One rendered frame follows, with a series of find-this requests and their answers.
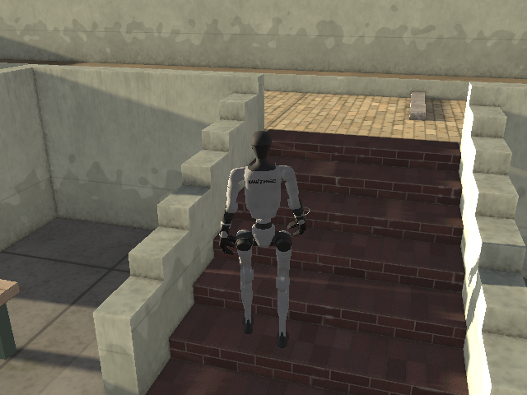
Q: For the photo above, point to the robot left hand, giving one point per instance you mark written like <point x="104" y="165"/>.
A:
<point x="224" y="242"/>

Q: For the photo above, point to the left robot shin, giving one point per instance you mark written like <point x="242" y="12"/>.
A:
<point x="246" y="296"/>

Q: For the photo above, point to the right robot upper arm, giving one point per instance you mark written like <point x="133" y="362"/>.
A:
<point x="288" y="174"/>

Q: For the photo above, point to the left robot upper arm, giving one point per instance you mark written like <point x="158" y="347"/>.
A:
<point x="236" y="175"/>

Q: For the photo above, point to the right robot forearm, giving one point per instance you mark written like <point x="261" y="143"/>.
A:
<point x="299" y="214"/>

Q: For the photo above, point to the robot left thigh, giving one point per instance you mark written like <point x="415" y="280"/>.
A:
<point x="244" y="243"/>

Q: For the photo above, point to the robot right hand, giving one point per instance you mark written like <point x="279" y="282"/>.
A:
<point x="298" y="232"/>

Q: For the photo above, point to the left robot forearm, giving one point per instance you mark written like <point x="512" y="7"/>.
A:
<point x="225" y="223"/>

